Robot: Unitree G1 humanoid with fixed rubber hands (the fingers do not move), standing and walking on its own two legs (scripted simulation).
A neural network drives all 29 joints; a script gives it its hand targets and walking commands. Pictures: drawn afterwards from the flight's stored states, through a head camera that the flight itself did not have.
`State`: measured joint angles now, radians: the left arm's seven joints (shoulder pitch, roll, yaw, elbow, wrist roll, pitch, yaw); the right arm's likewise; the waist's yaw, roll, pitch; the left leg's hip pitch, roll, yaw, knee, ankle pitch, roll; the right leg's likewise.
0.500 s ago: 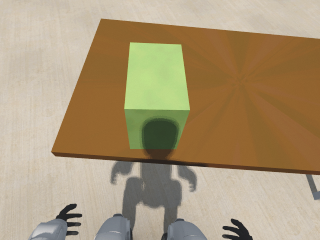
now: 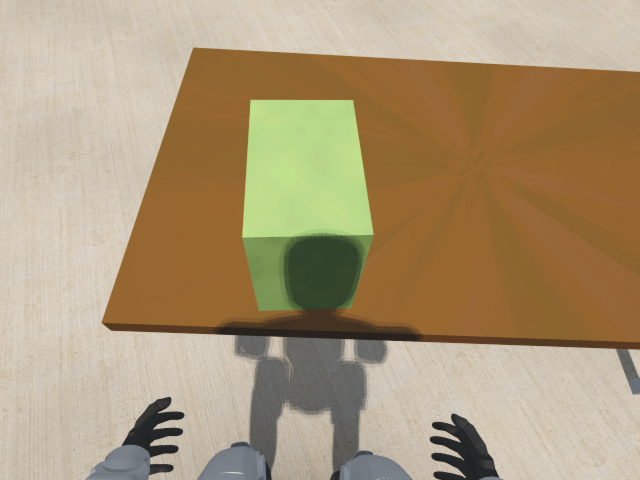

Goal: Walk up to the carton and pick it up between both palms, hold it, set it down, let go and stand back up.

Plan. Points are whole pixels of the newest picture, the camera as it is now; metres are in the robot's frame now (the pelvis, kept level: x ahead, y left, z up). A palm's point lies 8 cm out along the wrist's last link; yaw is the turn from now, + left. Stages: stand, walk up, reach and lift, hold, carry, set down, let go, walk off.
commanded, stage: reach and lift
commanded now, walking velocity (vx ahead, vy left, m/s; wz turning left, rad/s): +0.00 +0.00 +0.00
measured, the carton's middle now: (303, 210) +0.51 +0.03 -0.06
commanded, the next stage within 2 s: none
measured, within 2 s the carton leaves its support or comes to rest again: neither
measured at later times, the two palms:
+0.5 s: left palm (139, 472) +0.14 +0.21 -0.08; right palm (487, 479) +0.14 -0.20 -0.08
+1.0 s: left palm (144, 429) +0.18 +0.20 -0.06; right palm (463, 423) +0.19 -0.18 -0.06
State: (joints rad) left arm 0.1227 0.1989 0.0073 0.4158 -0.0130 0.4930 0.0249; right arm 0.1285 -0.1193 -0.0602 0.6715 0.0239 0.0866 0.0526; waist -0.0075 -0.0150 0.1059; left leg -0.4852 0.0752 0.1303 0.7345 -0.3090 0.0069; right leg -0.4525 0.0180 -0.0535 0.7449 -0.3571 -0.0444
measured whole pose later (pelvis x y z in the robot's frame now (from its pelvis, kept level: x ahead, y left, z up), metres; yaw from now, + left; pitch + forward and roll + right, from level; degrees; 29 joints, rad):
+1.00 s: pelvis +0.02 -0.01 +0.02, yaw +2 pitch +0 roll +1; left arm 0.13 0.17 -0.06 0.73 -0.11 -0.25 0.06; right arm 0.12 -0.05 0.01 0.83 0.05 -0.39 -0.01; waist 0.02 -0.03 0.02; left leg -0.28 0.05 0.10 0.51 -0.22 -0.01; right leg -0.24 0.01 -0.08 0.54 -0.29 -0.05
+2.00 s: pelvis +0.04 -0.01 +0.02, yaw +2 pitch +11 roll +0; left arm -0.17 0.14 0.01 0.78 -0.10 -0.41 0.07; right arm -0.25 -0.13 0.14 0.96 0.24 -0.56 -0.06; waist 0.02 -0.03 -0.07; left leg -0.46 0.05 0.10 0.51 -0.23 -0.01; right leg -0.41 0.02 -0.08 0.52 -0.30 -0.05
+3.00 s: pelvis +0.02 +0.00 +0.01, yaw +1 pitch +25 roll -1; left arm -0.93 0.18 0.17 1.26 -0.11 -0.25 0.09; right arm -0.92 -0.18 -0.07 1.19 0.18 -0.21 -0.10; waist 0.04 0.02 -0.22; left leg -0.76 0.06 0.10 0.49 -0.15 0.00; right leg -0.71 0.03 -0.08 0.48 -0.20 -0.04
